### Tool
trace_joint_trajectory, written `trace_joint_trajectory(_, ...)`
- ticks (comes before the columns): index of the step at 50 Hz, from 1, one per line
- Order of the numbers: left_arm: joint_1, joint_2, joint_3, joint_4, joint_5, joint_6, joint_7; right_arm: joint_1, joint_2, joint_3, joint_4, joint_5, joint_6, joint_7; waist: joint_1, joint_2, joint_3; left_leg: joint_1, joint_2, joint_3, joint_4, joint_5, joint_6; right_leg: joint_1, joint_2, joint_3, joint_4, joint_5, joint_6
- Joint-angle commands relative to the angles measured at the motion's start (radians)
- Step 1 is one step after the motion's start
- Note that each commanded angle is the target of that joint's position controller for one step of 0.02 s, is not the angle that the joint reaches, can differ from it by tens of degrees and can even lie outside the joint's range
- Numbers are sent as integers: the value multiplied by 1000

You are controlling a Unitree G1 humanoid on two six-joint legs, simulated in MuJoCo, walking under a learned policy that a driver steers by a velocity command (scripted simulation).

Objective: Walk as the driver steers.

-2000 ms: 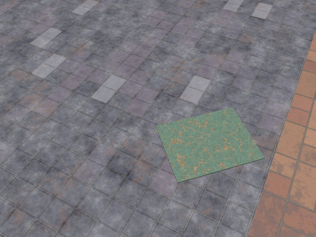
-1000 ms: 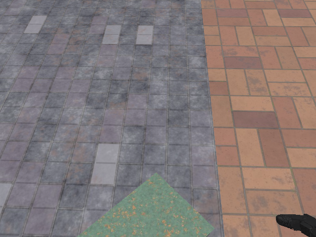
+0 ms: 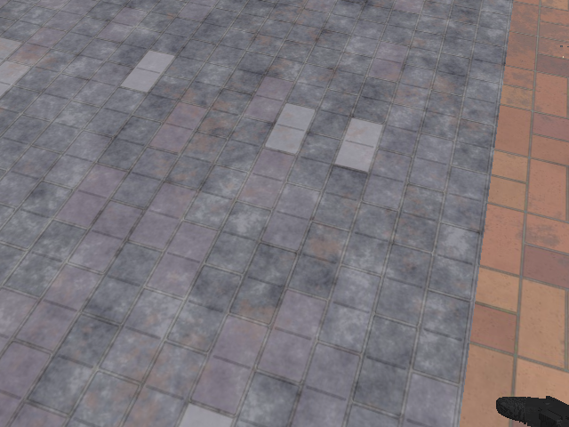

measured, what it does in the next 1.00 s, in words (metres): walks ahead: right foot, then left foot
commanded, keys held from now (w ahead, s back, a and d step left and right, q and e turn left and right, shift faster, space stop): w+q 0.30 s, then w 0.44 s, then w+e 0.26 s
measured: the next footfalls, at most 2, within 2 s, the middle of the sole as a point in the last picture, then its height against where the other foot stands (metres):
right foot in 0.48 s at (346, 426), level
left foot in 0.98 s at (218, 334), level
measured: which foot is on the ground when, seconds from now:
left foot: down 0.00-0.48, up 0.50-0.96, down 0.98-1.00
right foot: down 0.00-0.00, up 0.02-0.46, down 0.48-1.00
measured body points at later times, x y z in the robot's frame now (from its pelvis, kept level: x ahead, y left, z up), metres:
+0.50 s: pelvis +0.29 -0.01 +0.01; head +0.31 +0.00 +0.46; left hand +0.44 +0.28 -0.06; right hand +0.40 -0.29 -0.10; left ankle +0.13 +0.09 -0.71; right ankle +0.42 -0.09 -0.72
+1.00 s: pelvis +0.54 +0.08 +0.01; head +0.57 +0.09 +0.46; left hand +0.44 +0.35 -0.12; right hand +0.84 -0.08 -0.04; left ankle +0.62 +0.22 -0.72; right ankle +0.42 -0.09 -0.71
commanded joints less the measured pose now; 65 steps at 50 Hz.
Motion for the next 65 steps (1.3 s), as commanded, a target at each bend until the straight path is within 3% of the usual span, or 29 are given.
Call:
trace_joint_trajectory(1, 52, 25, -15, -136, 49, -28, -4, 332, -348, -120, 18, 13, 4, -34, -109, 263, -270, 872, 230, -573, -102, -94, 260, -711, 40, 85, 814, 9, -20)
trace_joint_trajectory(2, -26, 81, -15, -148, 21, -68, -18, 363, -281, -96, -22, 5, -14, -28, -171, 163, -442, 948, 327, -906, -276, -263, 337, -833, 99, 341, 954, -130, -24)
trace_joint_trajectory(3, -142, 144, 3, -182, -20, -88, -27, 335, -220, -77, -10, -7, -29, -23, -195, 92, -301, 864, 299, -770, -311, -214, 271, -916, 46, 370, 945, -32, -48)
trace_joint_trajectory(4, -164, 127, -5, -193, -17, -99, -24, 282, -198, -70, -9, -6, -37, -24, -152, 31, -203, 721, 258, -648, -309, -133, 235, -897, 4, 364, 858, 56, -62)
trace_joint_trajectory(5, -160, 124, -4, -180, 9, -99, -16, 212, -167, -60, -18, -6, -38, -26, -106, -15, -139, 580, 218, -547, -313, -16, 207, -835, -28, 361, 767, 105, -56)
trace_joint_trajectory(7, -124, 133, 6, -170, 27, -77, -16, 148, -140, -49, -43, -23, -40, -34, -50, 14, -108, 419, 173, -460, -350, 129, 197, -712, -52, 366, 680, 158, -38)
trace_joint_trajectory(9, -119, 103, 0, -167, 38, -58, -14, 151, -154, -52, -33, -16, -45, -43, -37, 6, -91, 335, 154, -399, -369, 215, 203, -681, -44, 342, 597, 191, -4)
trace_joint_trajectory(15, -333, 46, -27, -220, 30, -56, -23, 229, -191, -64, 11, -3, -32, -71, -114, 47, -36, 235, 69, -307, -361, 67, 123, -592, 35, 323, 173, 544, 32)
trace_joint_trajectory(20, -370, 87, -14, -234, 19, -75, -45, 293, -164, -56, 60, -1, -29, -70, -132, 80, -33, 366, 141, -392, -276, 2, 98, -561, 37, 344, 56, 526, -14)
trace_joint_trajectory(23, -252, 118, 7, -206, 23, -85, -41, 278, -150, -52, 67, -6, -20, -68, -64, 109, -58, 404, 123, -403, -153, 159, 62, -408, 60, 298, -6, 420, -76)
trace_joint_trajectory(24, -138, 153, 22, -189, 34, -90, -36, 277, -110, -36, 60, -12, -21, -65, -10, 76, -158, 362, 70, -354, 26, 191, 30, -222, -10, 357, 11, 430, -126)
trace_joint_trajectory(25, -4, 237, 43, -172, 50, -90, -32, 363, -59, -17, 44, -8, -28, -67, -1, -116, -313, 93, -47, -245, 355, -16, -42, 130, -208, 665, 10, 365, -256)
trace_joint_trajectory(26, 79, 235, 50, -124, 27, -77, -47, 427, -59, -9, 45, 7, -38, -69, -3, -334, -355, -151, -111, -212, 587, -460, -85, 255, -321, 1034, -143, 82, -349)
trace_joint_trajectory(27, 52, 153, 26, -128, 5, -74, -48, 343, -146, -29, 49, 18, -39, -69, 21, -206, -226, -259, -59, -255, 678, -415, -82, 178, -306, 1011, -180, -97, -315)
trace_joint_trajectory(29, -52, 99, 4, -144, 20, -59, -41, 188, -154, -30, 17, -4, -42, -68, 4, -89, -63, -256, 16, -185, 632, -266, -77, -51, -227, 767, -210, 53, -266)
trace_joint_trajectory(30, -79, 79, -4, -144, 29, -57, -39, 173, -139, -32, 13, -13, -44, -64, -20, -91, -33, -222, 50, -175, 572, -213, -78, -125, -193, 698, -233, 145, -260)
trace_joint_trajectory(34, -70, 88, -5, -121, 20, -66, -31, 177, -77, -18, 15, -14, -41, -58, -48, -121, -39, -157, 85, -129, 428, -134, -103, -201, -148, 547, -296, 378, -277)
trace_joint_trajectory(39, -7, 128, 2, -80, 4, -51, -21, 11, -39, 1, -25, -19, -57, -50, 1, -91, -10, -117, 70, -93, 109, 103, -127, -206, -110, 429, -313, 509, -256)
trace_joint_trajectory(45, 81, 150, 9, -40, -9, -19, -8, -110, -67, -8, -58, -4, -83, -22, 15, -101, 8, -5, 14, -104, -96, 138, -119, -143, -149, 488, -228, 503, -227)
trace_joint_trajectory(47, 67, 166, 17, -39, -7, -10, -2, -48, -98, -22, -42, -5, -90, -24, -37, -117, -20, 114, 1, -94, -140, 86, -93, -135, -155, 505, -154, 570, -204)
trace_joint_trajectory(48, 59, 155, 12, -42, -4, -8, -1, 54, -131, -41, -11, -9, -92, -31, -92, -106, -81, 277, -9, -78, -171, 80, -66, -164, -113, 477, -43, 664, -179)
trace_joint_trajectory(49, 45, 111, -4, -60, 9, -12, -4, 201, -180, -60, 13, -25, -92, -42, -165, -77, -206, 532, 85, -148, -126, 91, -17, -285, -58, 442, 173, 592, -145)
trace_joint_trajectory(50, 117, 10, -34, -94, 19, -25, -4, 331, -272, -82, 28, -46, -81, -52, -174, 141, -377, 911, 336, -475, -119, 41, 92, -617, 77, 340, 536, 228, -76)
trace_joint_trajectory(51, 158, 27, -35, -97, -6, -37, -6, 355, -233, -73, 45, -36, -71, -46, -163, 288, -448, 935, 426, -759, -245, -143, 169, -779, 93, 389, 730, -119, -62)
trace_joint_trajectory(52, 91, 119, -7, -99, -26, -36, -5, 299, -159, -52, 45, -25, -69, -46, -165, 170, -284, 808, 383, -650, -278, -234, 130, -851, 36, 412, 807, -56, -62)
trace_joint_trajectory(54, -4, 111, -1, -117, -14, -24, -5, 185, -93, -30, 52, -23, -69, -44, -119, 87, -110, 562, 298, -415, -342, -142, 86, -823, -28, 372, 764, 89, -57)
trace_joint_trajectory(55, -7, 97, 4, -117, -7, -12, -5, 143, -69, -23, 58, -28, -75, -42, -90, 101, -68, 475, 265, -335, -380, -81, 75, -782, -54, 377, 724, 135, -53)
trace_joint_trajectory(59, -22, 38, -1, -142, -3, 24, -9, 97, -94, -40, 92, -34, -99, -45, -44, 69, -16, 358, 257, -158, -467, 92, 91, -745, -76, 374, 650, 248, -29)
trace_joint_trajectory(65, -192, 14, -17, -203, 2, 13, -45, 138, -156, -59, 140, -25, -87, -62, -96, 21, 20, 407, 236, 41, -481, 172, 65, -717, -58, 309, 317, 513, -43)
